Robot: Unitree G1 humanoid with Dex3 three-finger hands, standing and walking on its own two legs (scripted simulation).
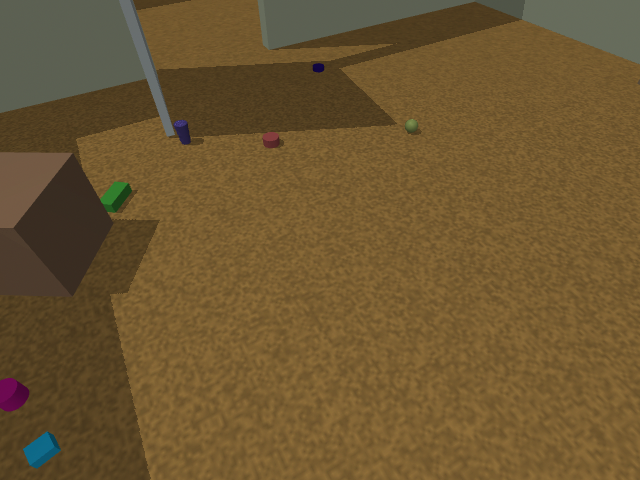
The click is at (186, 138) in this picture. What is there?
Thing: tapered cup
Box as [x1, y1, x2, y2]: [174, 120, 190, 144]
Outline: 178,120 174,122 174,127 181,142 186,144 190,141 187,123 185,120
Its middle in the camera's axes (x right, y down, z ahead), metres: -0.76 -0.59 +2.18
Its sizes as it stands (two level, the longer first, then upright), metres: 0.074 0.074 0.120
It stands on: the floor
